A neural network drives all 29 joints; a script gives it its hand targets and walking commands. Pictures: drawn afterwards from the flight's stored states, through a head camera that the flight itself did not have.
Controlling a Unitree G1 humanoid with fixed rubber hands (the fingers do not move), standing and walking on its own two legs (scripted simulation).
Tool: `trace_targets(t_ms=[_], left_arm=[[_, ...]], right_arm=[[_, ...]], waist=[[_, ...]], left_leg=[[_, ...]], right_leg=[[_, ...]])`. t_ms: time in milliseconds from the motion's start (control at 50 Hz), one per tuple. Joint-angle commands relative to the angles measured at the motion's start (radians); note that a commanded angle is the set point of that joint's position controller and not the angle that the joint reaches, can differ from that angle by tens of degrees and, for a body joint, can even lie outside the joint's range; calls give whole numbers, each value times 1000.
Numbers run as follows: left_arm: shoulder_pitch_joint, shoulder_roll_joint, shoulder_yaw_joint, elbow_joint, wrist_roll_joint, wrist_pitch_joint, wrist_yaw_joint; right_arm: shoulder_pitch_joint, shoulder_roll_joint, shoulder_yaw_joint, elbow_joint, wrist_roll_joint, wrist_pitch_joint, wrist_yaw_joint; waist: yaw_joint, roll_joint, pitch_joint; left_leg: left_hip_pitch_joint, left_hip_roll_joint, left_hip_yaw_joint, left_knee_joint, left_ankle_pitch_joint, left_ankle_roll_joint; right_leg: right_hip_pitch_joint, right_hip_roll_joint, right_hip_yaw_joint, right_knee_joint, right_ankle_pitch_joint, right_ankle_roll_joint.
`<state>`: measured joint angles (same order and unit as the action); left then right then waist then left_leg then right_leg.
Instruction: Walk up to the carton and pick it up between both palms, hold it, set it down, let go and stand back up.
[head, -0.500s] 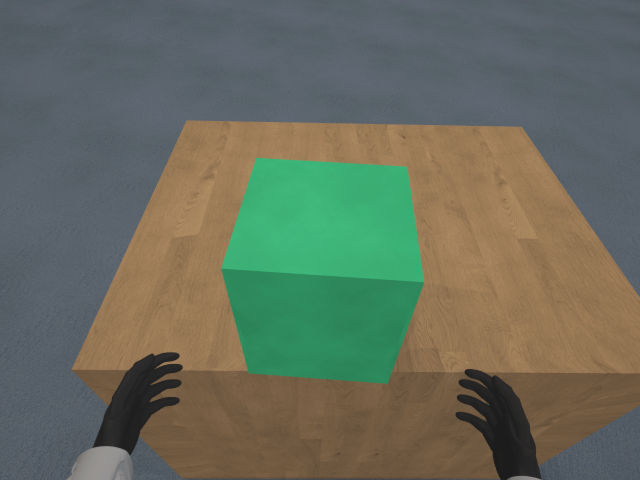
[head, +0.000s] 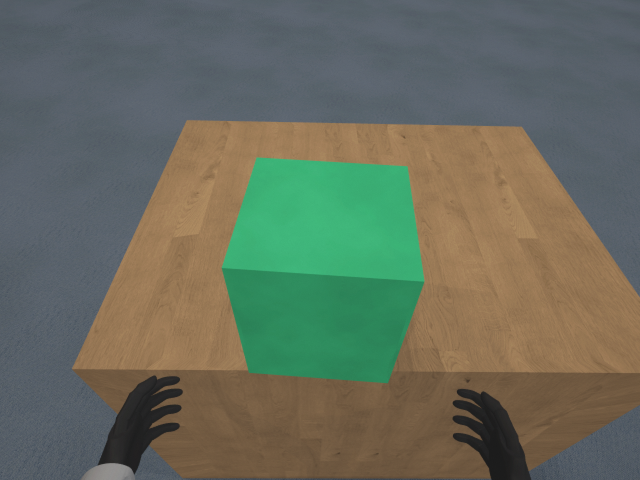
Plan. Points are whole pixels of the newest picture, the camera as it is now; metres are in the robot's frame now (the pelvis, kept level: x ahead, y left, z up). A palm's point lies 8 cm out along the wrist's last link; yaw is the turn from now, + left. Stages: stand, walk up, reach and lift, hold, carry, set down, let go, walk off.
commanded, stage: set down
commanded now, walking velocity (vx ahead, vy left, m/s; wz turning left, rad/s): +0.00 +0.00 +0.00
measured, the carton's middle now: (324, 274) +0.41 +0.00 +0.04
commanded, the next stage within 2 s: let go in 0.82 s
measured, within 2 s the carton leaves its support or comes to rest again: neither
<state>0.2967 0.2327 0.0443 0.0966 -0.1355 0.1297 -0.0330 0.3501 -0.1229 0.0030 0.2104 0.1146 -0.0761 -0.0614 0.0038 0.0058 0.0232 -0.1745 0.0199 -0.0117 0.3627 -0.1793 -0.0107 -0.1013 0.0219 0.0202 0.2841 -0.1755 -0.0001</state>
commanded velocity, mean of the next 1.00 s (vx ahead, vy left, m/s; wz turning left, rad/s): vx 0.00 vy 0.00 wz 0.00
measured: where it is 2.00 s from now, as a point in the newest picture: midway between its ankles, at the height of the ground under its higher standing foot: outside the picture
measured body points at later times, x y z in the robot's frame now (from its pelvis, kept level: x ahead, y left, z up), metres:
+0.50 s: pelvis +0.01 +0.00 +0.00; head +0.03 +0.00 +0.45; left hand +0.19 +0.23 -0.05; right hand +0.19 -0.22 -0.07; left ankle +0.01 +0.12 -0.75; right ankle -0.01 -0.12 -0.75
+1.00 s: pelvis +0.02 +0.00 +0.00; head +0.04 +0.00 +0.45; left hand +0.18 +0.23 -0.07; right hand +0.20 -0.23 -0.09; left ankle +0.01 +0.12 -0.75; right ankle -0.01 -0.12 -0.75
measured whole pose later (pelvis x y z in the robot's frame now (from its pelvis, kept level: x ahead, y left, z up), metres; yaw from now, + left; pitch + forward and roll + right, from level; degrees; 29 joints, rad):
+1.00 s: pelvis +0.02 +0.00 +0.00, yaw +0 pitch +1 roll -1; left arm 0.29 0.19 0.03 0.35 -0.05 0.10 0.00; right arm 0.14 -0.19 -0.02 0.76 0.04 -0.25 0.02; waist 0.00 0.01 0.02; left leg -0.17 0.02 -0.01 0.36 -0.20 -0.01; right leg -0.10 0.02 0.02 0.28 -0.20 0.00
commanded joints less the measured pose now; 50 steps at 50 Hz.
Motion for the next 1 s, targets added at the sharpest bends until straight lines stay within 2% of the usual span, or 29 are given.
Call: trace_targets(t_ms=[0, 40, 60, 80, 120, 140, 160, 180, 200, 240, 320, 340, 360, 400, 420, 440, 480, 500, 520, 600, 640, 660, 680, 700, 780, 820, 880, 960, 980], left_arm=[[-12, 79, -18, 77, 73, -9, 3], [-21, 88, -22, 51, 73, -26, 11], [-32, 82, -26, 133, 93, -14, 6], [-69, 89, -32, 46, 93, -24, 20], [-59, 49, -51, 155, 124, 1, 23], [-88, 79, -51, 97, 84, -11, 25], [-117, 84, -47, 132, 87, -2, 23], [-108, 79, -50, 101, 79, -17, 38], [-89, 67, -48, 122, 105, -16, 44], [-79, 73, -48, 129, 103, -23, 34], [-73, 59, -42, 203, 129, -7, 20], [-85, 74, -31, 187, 119, -14, 18], [-58, 78, -31, 183, 128, -17, 18], [-104, 85, -36, 158, 116, -32, 27], [-109, 77, -35, 139, 120, -36, 41], [-76, 65, -34, 229, 125, -20, 31], [-107, 50, -34, 255, 150, -13, 40], [-120, 69, -33, 246, 137, -19, 26], [-120, 60, -29, 240, 154, -21, 31], [-119, 50, -36, 231, 143, -46, 45], [-113, 57, -27, 240, 148, -45, 41], [-108, 74, -22, 245, 148, -47, 34], [-117, 51, -21, 256, 160, -42, 39], [-102, 58, -25, 267, 162, -39, 30], [-103, 55, -16, 287, 154, -45, 23], [-120, 45, -23, 284, 177, -41, 31], [-152, 56, -25, 271, 157, -50, 38], [-134, 27, -43, 309, 172, -37, 41], [-147, 39, -40, 283, 165, -39, 46]], right_arm=[[-46, -96, -34, 1, -58, -47, 5], [-54, -97, -39, 8, -60, -68, 12], [-59, -86, -41, 119, -79, -57, 16], [-86, -106, -44, 40, -66, -75, 22], [-105, -123, -61, 173, -92, -66, 35], [-121, -113, -81, 78, -88, -79, 26], [-136, -108, -73, 126, -97, -76, 27], [-158, -111, -78, 91, -89, -92, 37], [-142, -108, -69, 145, -98, -94, 46], [-122, -116, -67, 182, -102, -99, 40], [-140, -131, -60, 293, -113, -99, 41], [-147, -126, -59, 264, -114, -116, 39], [-121, -125, -47, 279, -106, -121, 37], [-176, -122, -44, 270, -111, -137, 42], [-187, -138, -56, 276, -100, -149, 50], [-182, -155, -67, 316, -116, -145, 53], [-218, -160, -62, 385, -125, -146, 65], [-191, -142, -49, 360, -120, -149, 57], [-186, -147, -55, 395, -121, -151, 64], [-230, -172, -64, 425, -119, -188, 76], [-220, -172, -59, 437, -120, -194, 77], [-218, -170, -49, 435, -124, -201, 68], [-231, -190, -56, 481, -119, -199, 80], [-216, -187, -52, 489, -125, -204, 73], [-215, -190, -49, 479, -123, -215, 71], [-245, -183, -41, 526, -116, -210, 78], [-280, -180, -42, 507, -116, -222, 80], [-267, -197, -57, 534, -119, -213, 87], [-284, -180, -43, 525, -116, -215, 88]], waist=[[36, 20, -4], [28, 13, -54], [12, 36, -10], [30, 49, -39], [17, 88, 29], [5, 30, -22], [3, 36, -14], [19, 35, -34], [19, 57, -32], [9, 15, -46], [0, 27, -14], [2, 7, -58], [2, 37, -49], [7, 3, -58], [25, 59, -78], [17, 23, -44], [32, 50, -8], [8, 5, -51], [3, 32, -56], [26, 39, -85], [15, 29, -108], [1, 6, -89], [14, 37, -98], [6, 3, -95], [1, -7, -64], [12, 32, -84], [15, 3, -74], [12, 50, -52], [18, 18, -61]], left_leg=[[223, -32, 80, -58, 166, -35], [232, -30, 77, -46, 211, -40], [228, -23, 70, -58, 146, -47], [218, -20, 73, -54, 153, -44], [199, -4, 54, -85, 46, -54], [178, -6, 66, -77, 41, -37], [187, -10, 74, -85, 7, -28], [186, -7, 73, -75, 31, -29], [186, -10, 72, -70, 58, -43], [210, -16, 76, -53, 129, -44], [237, -20, 80, -46, 147, -51], [243, -23, 82, -27, 171, -45], [256, -26, 82, -21, 212, -53], [243, -24, 86, -23, 192, -42], [237, -16, 76, -25, 190, -56], [246, -13, 77, -35, 167, -50], [230, -9, 73, -39, 152, -54], [244, -21, 84, -22, 166, -39], [256, -21, 81, -25, 147, -46], [248, -12, 78, -10, 246, -60], [281, -13, 74, 9, 290, -58], [279, -23, 78, 7, 274, -53], [285, -15, 71, 6, 291, -60], [296, -17, 69, 12, 301, -54], [280, -24, 79, 14, 285, -49], [283, -13, 60, 16, 294, -57], [265, -21, 69, 2, 249, -42], [253, -10, 63, -3, 218, -61], [237, -14, 65, 1, 193, -45]], right_leg=[[-61, 10, -40, -78, -8, -34], [-40, 15, -45, -63, 39, -32], [-68, 10, -43, -74, -26, -36], [-64, 11, -49, -61, -14, -41], [-77, 14, -59, -59, -105, -51], [-47, 13, -56, -52, -67, -38], [-64, 5, -55, -56, -90, -32], [-72, 9, -57, -51, -72, -39], [-64, 15, -56, -42, -53, -42], [-58, 11, -54, -52, 6, -33], [-69, 12, -62, -60, -2, -32], [-60, 10, -56, -53, 31, -29], [-56, 7, -53, -54, 49, -27], [-61, 15, -55, -45, 56, -21], [-53, 13, -58, -35, 31, -28], [-80, 19, -64, -45, 11, -35], [-98, 20, -68, -42, -17, -38], [-83, 14, -64, -45, 19, -26], [-83, 15, -69, -41, 5, -27], [-74, 28, -73, -19, 67, -29], [-77, 26, -66, -18, 105, -27], [-71, 21, -71, -27, 114, -19], [-78, 31, -79, -21, 110, -26], [-83, 28, -77, -26, 118, -19], [-80, 22, -69, -34, 136, -14], [-71, 24, -75, -24, 122, -23], [-84, 25, -80, -23, 99, -19], [-89, 29, -86, -9, 65, -28], [-90, 24, -86, -14, 58, -22]])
